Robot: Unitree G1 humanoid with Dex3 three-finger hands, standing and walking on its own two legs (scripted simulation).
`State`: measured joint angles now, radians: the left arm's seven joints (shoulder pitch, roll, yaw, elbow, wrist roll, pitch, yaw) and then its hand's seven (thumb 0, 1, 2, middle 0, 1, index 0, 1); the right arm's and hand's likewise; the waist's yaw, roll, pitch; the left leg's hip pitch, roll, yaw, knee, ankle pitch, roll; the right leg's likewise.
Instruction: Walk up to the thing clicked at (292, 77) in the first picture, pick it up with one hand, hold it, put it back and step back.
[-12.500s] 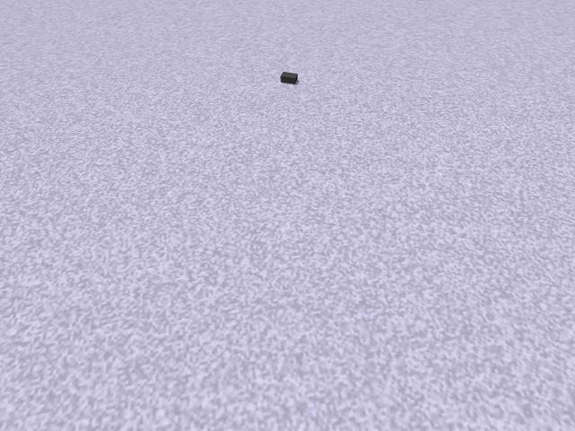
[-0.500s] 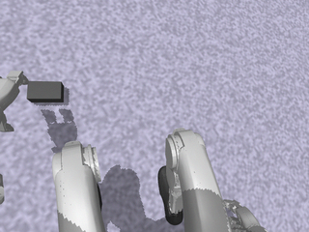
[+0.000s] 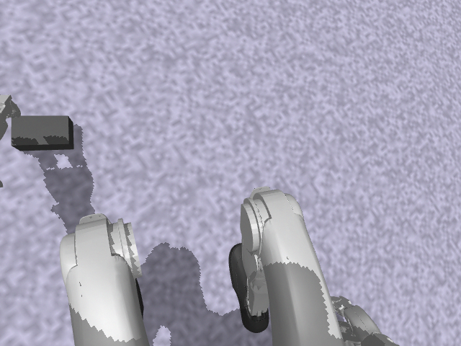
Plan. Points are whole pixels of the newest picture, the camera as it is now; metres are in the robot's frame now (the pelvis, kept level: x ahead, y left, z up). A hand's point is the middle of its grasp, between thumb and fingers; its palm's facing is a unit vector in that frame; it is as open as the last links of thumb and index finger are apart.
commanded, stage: rise first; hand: left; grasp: from above
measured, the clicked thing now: (44, 133) +0.51 +0.30 -0.30
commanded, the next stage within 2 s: approach in 1.70 s
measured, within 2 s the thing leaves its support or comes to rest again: neither
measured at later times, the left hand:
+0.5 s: hand out of the picture +0.45 +0.34 -0.18, palm faces -0.47 -0.05 -0.88, open 13.0 cm
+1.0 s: hand out of the picture +0.46 +0.35 -0.18, palm faces -0.48 -0.05 -0.87, open 12.5 cm
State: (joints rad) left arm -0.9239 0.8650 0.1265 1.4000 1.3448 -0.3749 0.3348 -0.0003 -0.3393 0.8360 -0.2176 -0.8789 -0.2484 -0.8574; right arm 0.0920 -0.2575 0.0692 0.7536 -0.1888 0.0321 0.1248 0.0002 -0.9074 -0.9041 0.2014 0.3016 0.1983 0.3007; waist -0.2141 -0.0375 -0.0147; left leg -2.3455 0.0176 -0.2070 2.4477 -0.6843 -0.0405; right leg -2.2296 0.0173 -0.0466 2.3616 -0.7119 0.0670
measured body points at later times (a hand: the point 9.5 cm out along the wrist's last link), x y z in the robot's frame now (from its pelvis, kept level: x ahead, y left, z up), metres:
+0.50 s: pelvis +0.00 +0.00 -0.01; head +0.25 +0.10 +0.36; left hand +0.47 +0.34 -0.13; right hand +0.07 -0.27 -0.10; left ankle +0.07 +0.14 -0.29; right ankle +0.10 -0.14 -0.29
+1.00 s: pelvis +0.00 +0.01 +0.00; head +0.25 +0.11 +0.35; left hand +0.48 +0.35 -0.13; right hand +0.05 -0.27 -0.09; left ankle +0.07 +0.14 -0.29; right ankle +0.10 -0.14 -0.29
